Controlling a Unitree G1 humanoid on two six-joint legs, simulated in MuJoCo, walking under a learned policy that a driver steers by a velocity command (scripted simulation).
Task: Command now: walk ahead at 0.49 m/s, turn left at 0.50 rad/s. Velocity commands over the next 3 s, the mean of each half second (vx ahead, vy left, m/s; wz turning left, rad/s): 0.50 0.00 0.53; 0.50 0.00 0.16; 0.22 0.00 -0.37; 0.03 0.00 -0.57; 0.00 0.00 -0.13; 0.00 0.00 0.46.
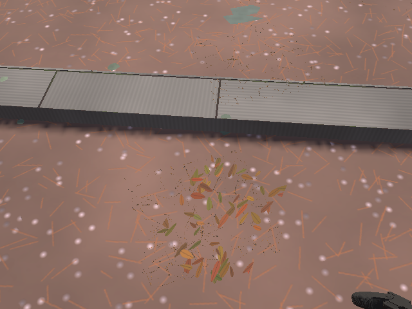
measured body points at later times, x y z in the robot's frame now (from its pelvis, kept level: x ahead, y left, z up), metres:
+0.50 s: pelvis +0.31 -0.04 +0.01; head +0.33 -0.03 +0.46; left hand +0.43 +0.26 -0.06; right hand +0.45 -0.30 -0.11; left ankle +0.13 +0.06 -0.66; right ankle +0.42 -0.12 -0.71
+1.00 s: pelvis +0.54 +0.07 +0.02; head +0.56 +0.10 +0.47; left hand +0.44 +0.32 -0.12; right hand +0.80 -0.08 -0.07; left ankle +0.57 +0.17 -0.71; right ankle +0.46 -0.10 -0.64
